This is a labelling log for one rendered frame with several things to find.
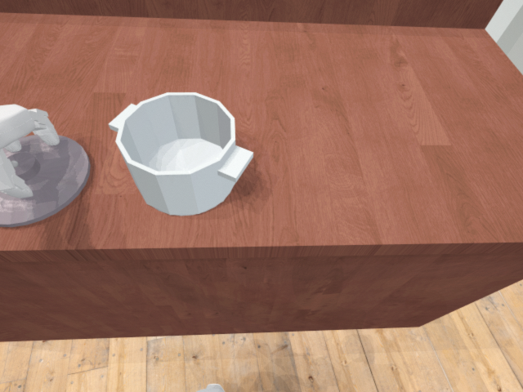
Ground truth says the lid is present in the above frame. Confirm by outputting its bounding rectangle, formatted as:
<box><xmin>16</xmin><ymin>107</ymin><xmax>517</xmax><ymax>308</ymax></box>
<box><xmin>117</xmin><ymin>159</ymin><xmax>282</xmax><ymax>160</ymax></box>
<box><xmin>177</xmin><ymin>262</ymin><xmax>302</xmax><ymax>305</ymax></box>
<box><xmin>0</xmin><ymin>135</ymin><xmax>91</xmax><ymax>227</ymax></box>

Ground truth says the pot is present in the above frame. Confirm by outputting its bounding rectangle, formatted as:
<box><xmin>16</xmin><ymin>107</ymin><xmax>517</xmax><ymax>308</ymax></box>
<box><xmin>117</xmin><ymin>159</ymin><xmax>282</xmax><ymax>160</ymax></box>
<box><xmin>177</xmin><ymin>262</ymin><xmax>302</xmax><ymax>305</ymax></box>
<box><xmin>109</xmin><ymin>92</ymin><xmax>253</xmax><ymax>216</ymax></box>

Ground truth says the robot left hand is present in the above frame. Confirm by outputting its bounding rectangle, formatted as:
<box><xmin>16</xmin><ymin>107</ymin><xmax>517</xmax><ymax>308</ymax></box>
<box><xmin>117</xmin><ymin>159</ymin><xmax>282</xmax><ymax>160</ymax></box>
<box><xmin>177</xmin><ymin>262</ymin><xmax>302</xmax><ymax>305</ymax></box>
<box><xmin>0</xmin><ymin>105</ymin><xmax>60</xmax><ymax>198</ymax></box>

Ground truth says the table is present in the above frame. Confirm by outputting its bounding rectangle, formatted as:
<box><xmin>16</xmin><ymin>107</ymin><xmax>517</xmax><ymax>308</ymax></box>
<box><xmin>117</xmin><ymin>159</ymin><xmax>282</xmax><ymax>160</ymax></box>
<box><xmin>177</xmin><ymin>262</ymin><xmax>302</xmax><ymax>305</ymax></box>
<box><xmin>0</xmin><ymin>0</ymin><xmax>523</xmax><ymax>342</ymax></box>

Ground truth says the knob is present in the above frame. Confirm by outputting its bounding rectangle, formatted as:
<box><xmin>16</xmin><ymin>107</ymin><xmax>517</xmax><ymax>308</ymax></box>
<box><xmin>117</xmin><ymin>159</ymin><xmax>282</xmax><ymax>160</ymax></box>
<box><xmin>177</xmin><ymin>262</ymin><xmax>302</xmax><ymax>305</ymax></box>
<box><xmin>7</xmin><ymin>152</ymin><xmax>41</xmax><ymax>181</ymax></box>

